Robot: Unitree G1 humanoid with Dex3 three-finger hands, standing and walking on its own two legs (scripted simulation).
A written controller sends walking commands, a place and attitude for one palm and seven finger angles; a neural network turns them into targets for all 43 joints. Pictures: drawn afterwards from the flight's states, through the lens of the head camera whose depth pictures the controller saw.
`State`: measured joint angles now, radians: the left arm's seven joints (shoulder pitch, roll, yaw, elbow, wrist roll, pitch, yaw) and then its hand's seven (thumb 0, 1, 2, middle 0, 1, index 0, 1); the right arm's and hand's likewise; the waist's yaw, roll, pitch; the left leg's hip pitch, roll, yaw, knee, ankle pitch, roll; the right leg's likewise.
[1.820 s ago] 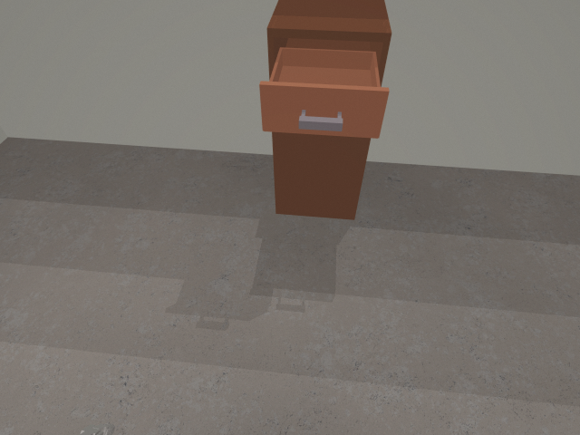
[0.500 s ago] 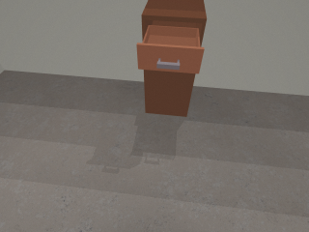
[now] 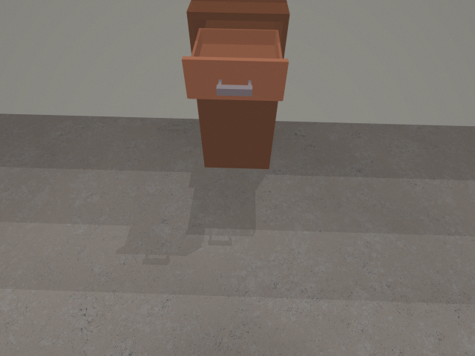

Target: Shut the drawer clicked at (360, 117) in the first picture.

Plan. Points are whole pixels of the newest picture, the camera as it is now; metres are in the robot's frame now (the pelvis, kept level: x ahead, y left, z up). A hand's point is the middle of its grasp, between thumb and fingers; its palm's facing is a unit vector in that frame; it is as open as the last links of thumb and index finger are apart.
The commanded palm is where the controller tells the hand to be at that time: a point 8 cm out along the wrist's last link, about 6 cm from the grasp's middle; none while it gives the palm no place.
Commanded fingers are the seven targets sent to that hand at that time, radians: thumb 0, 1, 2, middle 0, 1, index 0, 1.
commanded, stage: walk to a spot facing it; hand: left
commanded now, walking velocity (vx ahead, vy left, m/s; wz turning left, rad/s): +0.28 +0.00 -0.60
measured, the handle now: (234, 86) +0.88 +0.07 -0.03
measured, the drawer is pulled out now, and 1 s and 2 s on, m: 0.30 0.30 0.30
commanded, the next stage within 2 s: none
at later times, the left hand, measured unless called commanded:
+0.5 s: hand out of the picture +0.07 +0.19 -0.16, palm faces -0.11 -0.97 -0.20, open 7.4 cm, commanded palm none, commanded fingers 0.00 0.90 0.90 -0.20 -0.30 -0.20 -0.30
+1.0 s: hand (229, 209) +0.49 +0.06 -0.15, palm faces -0.59 -0.76 -0.26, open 7.4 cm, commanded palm none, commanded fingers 0.00 0.90 0.90 -0.20 -0.30 -0.20 -0.30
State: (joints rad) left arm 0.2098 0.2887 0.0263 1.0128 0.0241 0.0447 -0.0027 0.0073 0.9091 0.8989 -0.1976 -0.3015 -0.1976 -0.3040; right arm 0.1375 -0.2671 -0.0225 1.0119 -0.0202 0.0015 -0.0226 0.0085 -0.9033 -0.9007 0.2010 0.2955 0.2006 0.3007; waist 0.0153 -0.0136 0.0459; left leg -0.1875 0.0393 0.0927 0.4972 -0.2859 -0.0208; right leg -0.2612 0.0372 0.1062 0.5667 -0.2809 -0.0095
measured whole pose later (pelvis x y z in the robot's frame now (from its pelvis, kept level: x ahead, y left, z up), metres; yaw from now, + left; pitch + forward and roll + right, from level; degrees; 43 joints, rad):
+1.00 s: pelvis +0.23 -0.01 -0.02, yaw -34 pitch -1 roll +0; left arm 0.05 0.26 0.07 0.83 0.03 0.00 -0.03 0.01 0.91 0.90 -0.19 -0.30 -0.19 -0.30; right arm 0.37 -0.25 -0.06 0.98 -0.02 0.00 -0.02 0.01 -0.91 -0.90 0.20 0.30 0.20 0.30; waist -0.07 0.00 0.10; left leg -0.25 0.16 0.24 0.86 -0.50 -0.04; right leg -0.41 -0.04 -0.09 0.65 -0.17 -0.05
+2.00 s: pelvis +0.29 -0.01 +0.00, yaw -69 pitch +0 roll +0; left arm 0.25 0.21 0.07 0.92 0.03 0.02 -0.01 0.01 0.91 0.90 -0.20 -0.30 -0.20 -0.30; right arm 0.17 -0.22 -0.07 0.89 -0.03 0.02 0.00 0.01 -0.91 -0.90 0.20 0.30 0.20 0.30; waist 0.03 -0.01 0.05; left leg -0.41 0.07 0.06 0.82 -0.43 -0.07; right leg -0.26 0.03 0.05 0.50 -0.26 -0.02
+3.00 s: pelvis +0.35 -0.12 -0.02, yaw -80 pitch -1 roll -2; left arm 0.17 0.18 0.07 0.94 0.02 0.05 0.03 0.00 0.91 0.90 -0.20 -0.30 -0.20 -0.30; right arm 0.25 -0.16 -0.06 0.97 -0.03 0.02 0.00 0.01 -0.92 -0.90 0.20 0.30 0.20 0.30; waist -0.03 -0.04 0.06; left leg -0.37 0.05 0.12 0.71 -0.32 0.04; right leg -0.37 -0.11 -0.18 0.85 -0.48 0.03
